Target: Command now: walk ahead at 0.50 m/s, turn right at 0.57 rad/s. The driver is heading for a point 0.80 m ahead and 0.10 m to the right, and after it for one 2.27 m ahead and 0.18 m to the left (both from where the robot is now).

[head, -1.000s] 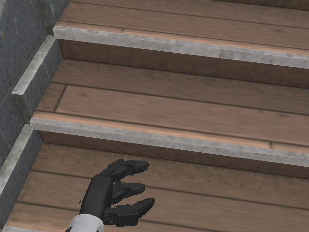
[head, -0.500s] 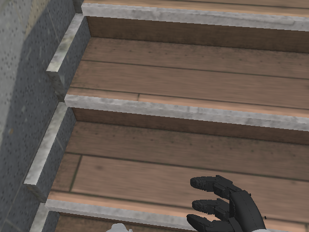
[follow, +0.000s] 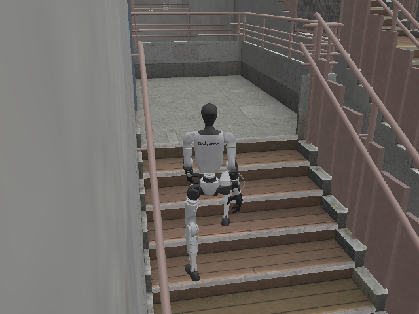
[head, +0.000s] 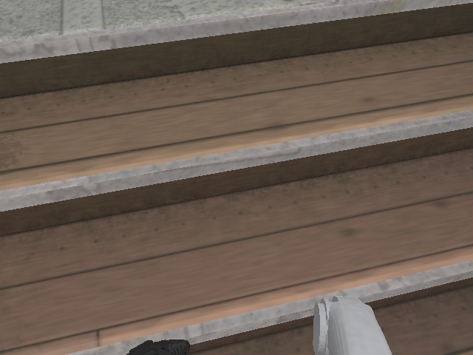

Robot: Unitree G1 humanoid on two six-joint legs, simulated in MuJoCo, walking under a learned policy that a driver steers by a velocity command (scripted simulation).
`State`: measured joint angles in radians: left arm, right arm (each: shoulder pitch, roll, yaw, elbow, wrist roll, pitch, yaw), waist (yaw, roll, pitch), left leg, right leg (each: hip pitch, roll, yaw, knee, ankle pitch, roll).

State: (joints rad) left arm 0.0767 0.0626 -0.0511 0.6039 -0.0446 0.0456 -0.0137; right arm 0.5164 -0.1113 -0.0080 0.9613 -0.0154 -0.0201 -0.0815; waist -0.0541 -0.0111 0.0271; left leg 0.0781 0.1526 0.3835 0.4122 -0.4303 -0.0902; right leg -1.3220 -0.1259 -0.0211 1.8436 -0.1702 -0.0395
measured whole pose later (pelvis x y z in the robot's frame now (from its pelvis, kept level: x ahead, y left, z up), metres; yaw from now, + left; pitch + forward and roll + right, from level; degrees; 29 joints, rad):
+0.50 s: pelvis +0.30 -0.07 +0.18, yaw -17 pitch +2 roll +4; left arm 0.34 0.13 -0.01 0.84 0.02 0.03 0.02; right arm 0.05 -0.07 0.08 0.59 -0.01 -0.06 -0.04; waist 0.04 0.04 0.00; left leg -1.35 0.03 0.04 1.98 -0.19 0.00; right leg -0.23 0.07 0.12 0.51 -0.28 -0.08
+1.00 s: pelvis +0.47 -0.10 +0.31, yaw -11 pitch +2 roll +1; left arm 0.14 0.14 -0.04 0.63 0.02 -0.05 -0.01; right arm 0.43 -0.12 0.01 0.76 -0.01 -0.04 -0.05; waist -0.02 -0.05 -0.03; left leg -0.41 -0.14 -0.07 0.66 -0.29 0.10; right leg -0.82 -0.02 0.11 1.49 -0.09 0.02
